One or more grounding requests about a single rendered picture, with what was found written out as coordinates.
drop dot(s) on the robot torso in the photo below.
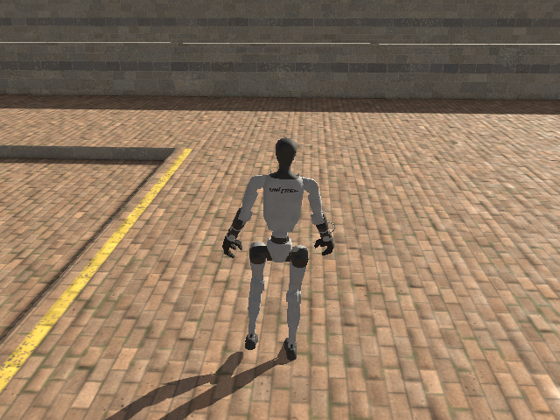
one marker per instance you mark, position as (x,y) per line
(282,201)

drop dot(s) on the robot left forearm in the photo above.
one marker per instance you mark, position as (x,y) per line
(235,228)

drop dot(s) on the robot left hand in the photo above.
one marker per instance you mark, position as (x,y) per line
(231,244)

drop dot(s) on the robot left shin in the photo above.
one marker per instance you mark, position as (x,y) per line
(254,304)

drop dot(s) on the right robot upper arm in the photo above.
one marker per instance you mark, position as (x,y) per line
(311,186)

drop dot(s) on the robot right hand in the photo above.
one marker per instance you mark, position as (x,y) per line
(329,244)

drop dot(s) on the left robot upper arm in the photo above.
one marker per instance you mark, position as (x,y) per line
(256,182)

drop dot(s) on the robot right forearm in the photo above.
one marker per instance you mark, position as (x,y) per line
(324,231)

